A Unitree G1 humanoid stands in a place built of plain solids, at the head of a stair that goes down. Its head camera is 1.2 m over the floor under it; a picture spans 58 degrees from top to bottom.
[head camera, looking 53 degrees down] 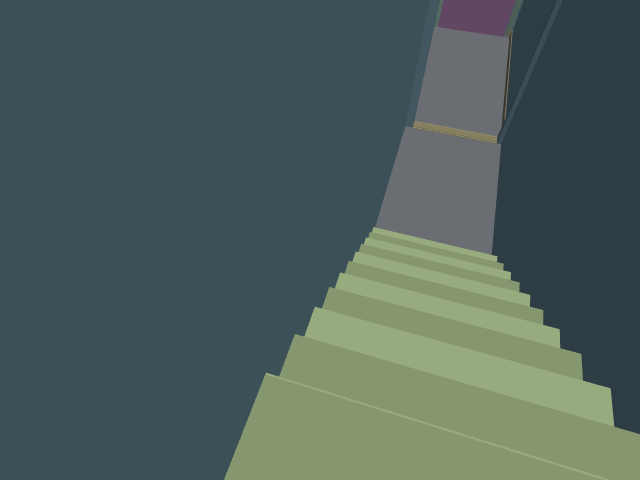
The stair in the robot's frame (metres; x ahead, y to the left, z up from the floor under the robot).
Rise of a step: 0.20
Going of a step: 0.22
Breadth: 1.24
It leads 17 degrees to the right of straight ahead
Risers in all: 11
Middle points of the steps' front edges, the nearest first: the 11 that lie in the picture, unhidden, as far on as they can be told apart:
0.27 -0.39 0.00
0.48 -0.46 -0.20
0.69 -0.52 -0.40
0.91 -0.59 -0.60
1.12 -0.66 -0.80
1.33 -0.72 -1.00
1.55 -0.79 -1.20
1.76 -0.85 -1.40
1.97 -0.92 -1.60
2.18 -0.99 -1.80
2.40 -1.05 -2.00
